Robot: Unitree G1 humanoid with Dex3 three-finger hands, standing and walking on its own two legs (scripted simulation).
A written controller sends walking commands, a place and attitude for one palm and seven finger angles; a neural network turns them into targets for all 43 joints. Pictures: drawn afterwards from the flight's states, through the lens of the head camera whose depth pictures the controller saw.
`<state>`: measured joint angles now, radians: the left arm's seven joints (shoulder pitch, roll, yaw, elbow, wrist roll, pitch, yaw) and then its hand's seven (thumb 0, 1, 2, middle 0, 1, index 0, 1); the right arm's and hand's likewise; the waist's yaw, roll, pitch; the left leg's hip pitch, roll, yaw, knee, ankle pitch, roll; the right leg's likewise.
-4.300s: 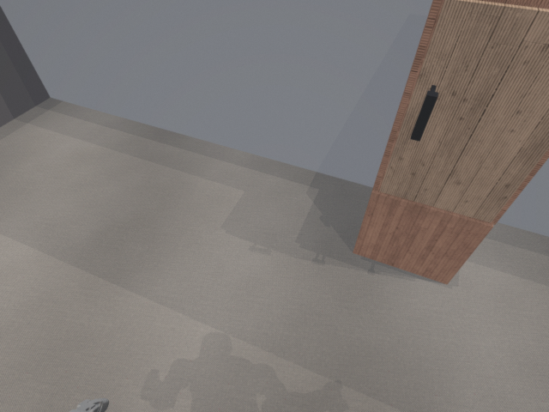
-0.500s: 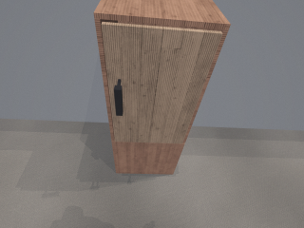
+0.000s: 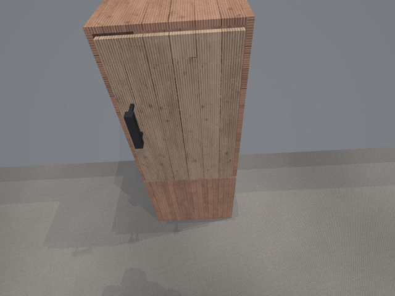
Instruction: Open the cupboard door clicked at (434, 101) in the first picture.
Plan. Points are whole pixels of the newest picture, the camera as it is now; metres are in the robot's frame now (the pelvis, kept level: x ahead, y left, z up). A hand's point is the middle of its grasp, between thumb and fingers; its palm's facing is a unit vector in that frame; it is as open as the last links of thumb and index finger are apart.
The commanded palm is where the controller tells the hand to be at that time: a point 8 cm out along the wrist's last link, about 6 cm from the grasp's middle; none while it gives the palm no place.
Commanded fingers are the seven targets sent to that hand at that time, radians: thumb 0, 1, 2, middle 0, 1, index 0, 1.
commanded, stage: come to a stop and stand still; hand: left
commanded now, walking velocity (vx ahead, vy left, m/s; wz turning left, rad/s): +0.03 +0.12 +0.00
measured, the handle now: (135, 126) +0.57 +0.24 -0.01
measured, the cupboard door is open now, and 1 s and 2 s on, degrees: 0 0 0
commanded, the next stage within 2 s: look again from close up in 0.68 s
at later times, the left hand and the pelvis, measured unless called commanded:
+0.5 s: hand out of the picture -0.01 +0.25 -0.18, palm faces +0.08 -0.97 -0.21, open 7.4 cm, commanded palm none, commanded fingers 0.00 0.90 0.90 -0.20 -0.30 -0.20 -0.30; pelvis -0.01 +0.06 +0.00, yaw +1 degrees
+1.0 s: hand out of the picture -0.04 +0.24 -0.18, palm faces +0.04 -0.98 -0.20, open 7.4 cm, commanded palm none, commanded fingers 0.00 0.90 0.90 -0.20 -0.30 -0.20 -0.30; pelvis -0.04 +0.07 -0.01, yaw +1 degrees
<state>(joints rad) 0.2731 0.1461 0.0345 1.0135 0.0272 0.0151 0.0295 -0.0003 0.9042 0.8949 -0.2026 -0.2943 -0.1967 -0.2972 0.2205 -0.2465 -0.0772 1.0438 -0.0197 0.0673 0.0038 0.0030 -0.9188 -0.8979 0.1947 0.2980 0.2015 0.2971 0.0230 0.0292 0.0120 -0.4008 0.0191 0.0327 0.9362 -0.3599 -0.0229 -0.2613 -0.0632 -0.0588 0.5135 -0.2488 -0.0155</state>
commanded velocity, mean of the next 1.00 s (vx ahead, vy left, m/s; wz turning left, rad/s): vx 0.00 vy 0.01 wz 0.00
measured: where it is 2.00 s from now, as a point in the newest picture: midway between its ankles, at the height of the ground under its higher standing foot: outside the picture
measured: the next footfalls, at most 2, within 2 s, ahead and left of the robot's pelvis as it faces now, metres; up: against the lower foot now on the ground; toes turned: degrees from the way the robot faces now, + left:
left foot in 0.26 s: -0.01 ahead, +0.17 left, +0.00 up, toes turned +5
